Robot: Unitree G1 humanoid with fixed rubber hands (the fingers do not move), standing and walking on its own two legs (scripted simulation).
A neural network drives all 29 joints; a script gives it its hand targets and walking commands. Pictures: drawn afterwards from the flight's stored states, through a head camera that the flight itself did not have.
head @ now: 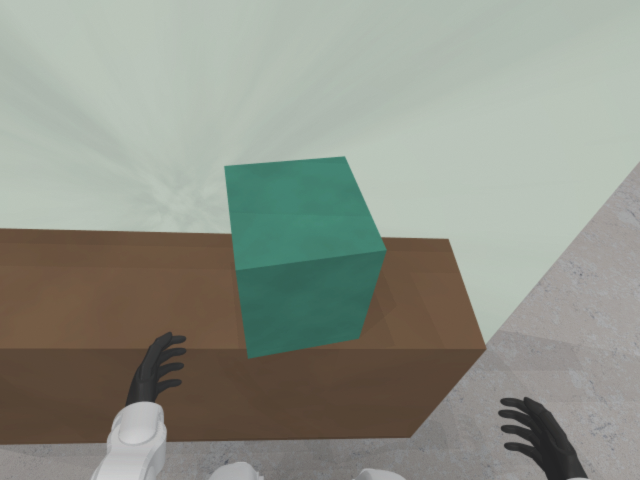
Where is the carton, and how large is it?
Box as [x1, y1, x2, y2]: [224, 156, 386, 358]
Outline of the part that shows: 344,156 224,166 235,269 248,358 358,338 386,249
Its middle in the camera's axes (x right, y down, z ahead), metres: -0.04 +0.04 +0.66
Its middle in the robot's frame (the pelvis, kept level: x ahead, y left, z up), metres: +0.46 +0.04 -0.04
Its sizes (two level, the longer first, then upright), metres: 0.210 0.200 0.250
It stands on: a pedestal, 0.57 m high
